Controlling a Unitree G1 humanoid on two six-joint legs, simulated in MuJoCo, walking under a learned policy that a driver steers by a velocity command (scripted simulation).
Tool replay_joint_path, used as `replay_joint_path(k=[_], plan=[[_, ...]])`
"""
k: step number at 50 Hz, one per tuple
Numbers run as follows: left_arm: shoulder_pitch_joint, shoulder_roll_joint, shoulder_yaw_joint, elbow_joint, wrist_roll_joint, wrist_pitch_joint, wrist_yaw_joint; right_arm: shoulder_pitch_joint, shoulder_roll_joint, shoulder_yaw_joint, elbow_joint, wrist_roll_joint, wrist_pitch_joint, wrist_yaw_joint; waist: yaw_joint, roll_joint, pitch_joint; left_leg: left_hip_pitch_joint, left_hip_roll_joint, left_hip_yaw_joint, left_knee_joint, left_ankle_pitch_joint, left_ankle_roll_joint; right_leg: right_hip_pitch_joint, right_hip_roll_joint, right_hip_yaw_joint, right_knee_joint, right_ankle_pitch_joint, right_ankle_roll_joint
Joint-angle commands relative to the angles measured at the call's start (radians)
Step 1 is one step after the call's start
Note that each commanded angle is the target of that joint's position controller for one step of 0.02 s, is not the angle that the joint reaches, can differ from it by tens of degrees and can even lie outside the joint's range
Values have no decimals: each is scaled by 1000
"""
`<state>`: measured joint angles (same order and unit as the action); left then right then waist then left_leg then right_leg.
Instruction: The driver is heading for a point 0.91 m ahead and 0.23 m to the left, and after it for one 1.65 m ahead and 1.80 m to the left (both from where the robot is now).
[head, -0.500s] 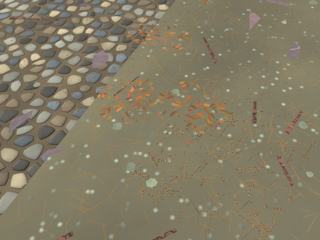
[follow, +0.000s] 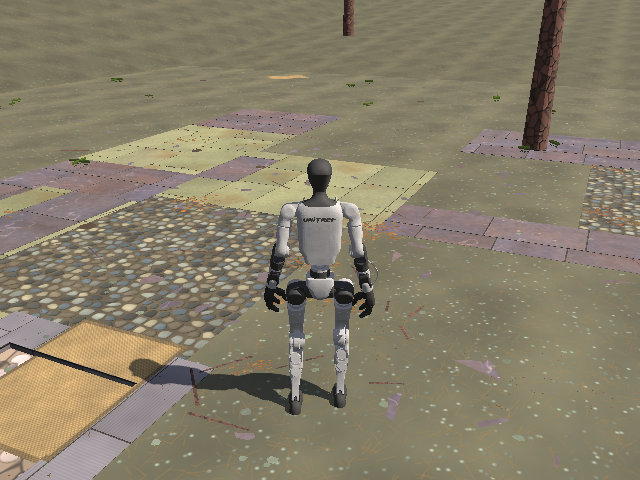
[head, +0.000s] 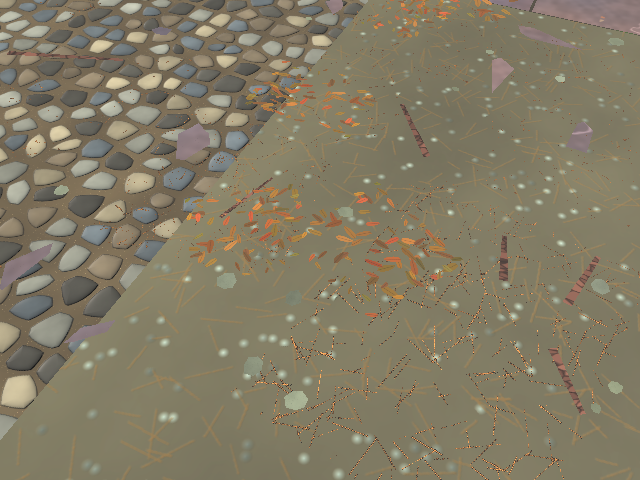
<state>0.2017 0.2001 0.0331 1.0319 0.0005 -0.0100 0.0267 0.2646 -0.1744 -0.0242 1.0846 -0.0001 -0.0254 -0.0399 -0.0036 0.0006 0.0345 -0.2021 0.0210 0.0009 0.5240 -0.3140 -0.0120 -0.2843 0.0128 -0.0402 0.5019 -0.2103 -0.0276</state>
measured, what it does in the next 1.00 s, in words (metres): walks ahead: right foot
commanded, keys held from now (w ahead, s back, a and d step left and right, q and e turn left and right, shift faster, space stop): w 1.00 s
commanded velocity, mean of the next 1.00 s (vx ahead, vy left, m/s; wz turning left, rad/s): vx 0.39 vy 0.00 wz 0.00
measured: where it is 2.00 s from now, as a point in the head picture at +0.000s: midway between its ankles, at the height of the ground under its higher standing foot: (274, 316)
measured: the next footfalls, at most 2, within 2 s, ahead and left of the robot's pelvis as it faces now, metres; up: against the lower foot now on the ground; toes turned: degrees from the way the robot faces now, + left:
right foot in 0.80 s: +0.48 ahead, -0.07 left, +0.00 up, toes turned -1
left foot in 1.36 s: +0.77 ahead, +0.19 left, +0.00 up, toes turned +9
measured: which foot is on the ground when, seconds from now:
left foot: down 0.00-0.80, up 0.82-1.00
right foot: down 0.00-0.36, up 0.38-0.78, down 0.80-1.00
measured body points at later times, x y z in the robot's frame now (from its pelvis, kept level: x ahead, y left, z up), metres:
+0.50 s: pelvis +0.13 +0.05 +0.01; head +0.13 +0.06 +0.46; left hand +0.21 +0.30 -0.14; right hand +0.10 -0.20 -0.13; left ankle +0.05 +0.13 -0.74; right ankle +0.11 -0.09 -0.65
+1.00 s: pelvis +0.40 +0.01 +0.00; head +0.42 +0.01 +0.45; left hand +0.46 +0.27 -0.13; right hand +0.48 -0.26 -0.13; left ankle +0.37 +0.16 -0.64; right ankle +0.44 -0.07 -0.74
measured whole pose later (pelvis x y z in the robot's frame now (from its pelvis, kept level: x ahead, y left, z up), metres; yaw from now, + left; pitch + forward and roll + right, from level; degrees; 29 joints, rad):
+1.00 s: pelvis +0.40 +0.01 +0.00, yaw +1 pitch +0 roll -2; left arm 0.21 0.24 0.05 1.00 0.00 -0.10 -0.04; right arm 0.24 -0.24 -0.06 0.95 0.03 -0.10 -0.02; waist 0.02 0.03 0.03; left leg -0.53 0.10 -0.04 1.20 -0.30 0.06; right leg -0.24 0.08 -0.08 0.35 -0.12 -0.09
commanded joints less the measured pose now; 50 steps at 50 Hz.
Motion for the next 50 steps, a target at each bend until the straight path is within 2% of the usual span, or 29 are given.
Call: replay_joint_path(k=[1, 3, 5, 9, 12, 14, 16, 17, 18, 19, 20, 21, 22, 23, 25, 27, 30, 35, 38, 39, 40, 41, 42, 43, 44, 45, 46, 48, 50], plan=[[36, 77, 13, -12, -2, -2, 4, 84, -93, -16, -1, 2, 0, -3, -3, 3, -53, -55, 15, -10, -97, 80, 37, 110, -32, 35, -52, 67, -38], [44, 102, 24, -3, -16, 2, 7, 87, -115, -25, -2, 13, 3, -6, 2, 11, 12, -114, 4, -13, -91, -226, 77, 46, -14, 30, -41, -307, -59], [41, 105, 26, -10, -24, -16, 6, 83, -105, -25, -19, 23, -13, -7, 1, -6, 98, -178, 24, -45, -94, -361, 113, -28, -48, 88, -68, -472, -88], [128, 117, 36, 6, -34, -71, -11, 57, -74, -21, -47, 27, -68, 11, 33, -45, 95, -276, 22, -36, 31, -256, 130, 60, -141, 248, -102, -451, -158], [214, 175, 49, 21, -29, -87, -19, 9, -35, -14, -87, 26, -91, 29, 42, -167, 45, -366, -24, 32, 245, -122, 127, 176, -328, 571, -227, -406, -272], [196, 168, 46, 9, -24, -95, -19, -18, -48, -16, -98, 29, -100, 39, 29, -149, 36, -392, -5, 7, 267, -195, 141, 201, -356, 569, -210, -228, -264], [81, 177, 46, -31, -39, -85, -21, 55, -54, -21, -67, 36, -104, 44, -46, -119, 19, -176, 1, 24, 42, -101, 158, 72, -301, 408, -178, -105, -191], [-14, 174, 45, -63, -44, -74, -21, 170, -70, -34, -15, 33, -99, 42, -112, -85, 3, 84, -13, 21, -86, 15, 159, -104, -215, 263, -113, -42, -128], [-85, 138, 37, -97, -39, -75, -21, 309, -145, -62, 29, 20, -88, 32, -163, 62, -21, 302, 92, -163, -163, 13, 183, -304, -100, 96, 137, 48, -48], [-87, 79, 22, -134, -31, -94, -20, 423, -272, -95, 41, 25, -84, 36, -178, 338, -50, 463, 316, -544, -298, 70, 286, -514, 29, -37, 438, -109, 10], [-104, 105, 29, -129, -31, -106, -18, 399, -199, -69, 27, 5, -90, 39, -154, 242, -21, 459, 366, -644, -294, 112, 322, -629, 10, 61, 619, -295, -4], [-78, 109, 30, -118, -42, -114, -27, 331, -138, -50, 5, 0, -96, 38, -105, 138, 25, 454, 344, -538, -271, 177, 291, -691, -36, 106, 703, -235, -29], [-60, 98, 28, -104, -45, -115, -33, 271, -126, -43, -17, 2, -97, 42, -72, 97, 29, 430, 303, -427, -276, 247, 255, -693, -66, 95, 709, -156, -42], [-66, 101, 32, -101, -37, -115, -35, 233, -123, -36, -30, 9, -93, 47, -54, 67, 47, 399, 279, -341, -291, 336, 224, -687, -95, 84, 663, -87, -47], [-78, 86, 37, -102, -29, -107, -42, 229, -85, -20, -35, 2, -77, 47, -35, 84, 41, 324, 221, -216, -315, 445, 179, -598, -113, 49, 584, -1, -40], [-127, 58, 29, -120, -24, -94, -49, 239, -103, -19, -40, -6, -69, 39, -34, 87, 52, 259, 191, -149, -350, 491, 181, -552, -100, 14, 494, 75, -21], [-297, 31, 10, -184, -23, -89, -51, 227, -146, -22, -56, -7, -70, 22, -57, 79, 102, 127, 151, -80, -409, 469, 169, -426, -59, -27, 221, 220, -6], [-409, 75, 7, -241, -34, -90, -72, 274, -169, -37, -30, 13, -78, 19, -55, 95, 127, 225, 208, -58, -419, 499, 168, -358, -44, -16, 38, 273, -47], [-320, 136, 34, -234, -29, -98, -75, 244, -201, -52, -37, 7, -65, 18, 21, 133, 13, 343, 229, -37, -241, 944, 141, -198, 13, -44, 26, 179, -95], [-188, 172, 54, -199, -31, -96, -69, 228, -205, -54, -41, 2, -55, 19, 88, 153, -71, 340, 211, -17, -85, 1097, 126, -39, 46, -64, 25, 159, -120], [-6, 212, 76, -146, -31, -90, -61, 197, -201, -51, -57, -3, -51, 22, 173, 153, -170, 203, 178, -5, 133, 1067, 99, 233, 11, -23, 30, 187, -155], [181, 293, 94, -109, -14, -81, -48, 203, -155, -34, -83, -21, -56, 27, 205, -10, -328, -61, 90, 25, 482, 616, 77, 557, -217, 255, 55, 138, -218], [204, 286, 82, -94, 4, -83, -59, 351, -2, 5, -68, 6, -79, 46, 103, -276, -485, -394, -92, -90, 807, -238, 38, 801, -432, 771, -120, -91, -384], [146, 201, 62, -94, -9, -86, -61, 243, -120, -23, -76, 34, -105, 50, 132, -168, -365, -488, -36, -169, 905, -224, 69, 688, -373, 760, -208, -169, -321], [36, 161, 49, -113, -18, -92, -60, 132, -167, -37, -117, 53, -116, 47, 104, -119, -196, -531, 15, -121, 893, -126, 82, 505, -341, 583, -239, -105, -274], [-49, 139, 39, -129, -13, -101, -66, 81, -169, -40, -129, 47, -117, 35, 60, -3, -125, -472, 69, -100, 843, -32, 82, 324, -310, 466, -274, 18, -249], [-87, 112, 31, -130, -1, -108, -72, 70, -163, -52, -131, 32, -108, 25, 23, 19, -83, -417, 99, -89, 792, 14, 80, 194, -272, 376, -298, 96, -232], [-82, 92, 23, -107, 7, -111, -75, 127, -110, -52, -130, 26, -80, 19, -29, -39, -68, -334, 134, -93, 721, 38, 78, 77, -231, 287, -352, 95, -226], [-46, 121, 26, -86, 3, -112, -64, 87, -104, -55, -153, 23, -64, 13, -36, -54, -19, -364, 153, -76, 640, 56, 59, 12, -222, 235, -396, 92, -235]])
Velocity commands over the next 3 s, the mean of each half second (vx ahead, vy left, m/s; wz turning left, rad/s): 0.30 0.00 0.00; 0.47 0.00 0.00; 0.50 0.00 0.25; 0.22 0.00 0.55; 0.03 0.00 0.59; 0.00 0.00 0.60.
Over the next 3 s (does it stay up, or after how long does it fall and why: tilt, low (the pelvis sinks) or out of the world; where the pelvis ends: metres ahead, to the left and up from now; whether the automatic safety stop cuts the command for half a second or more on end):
stays up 0.90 0.16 0.01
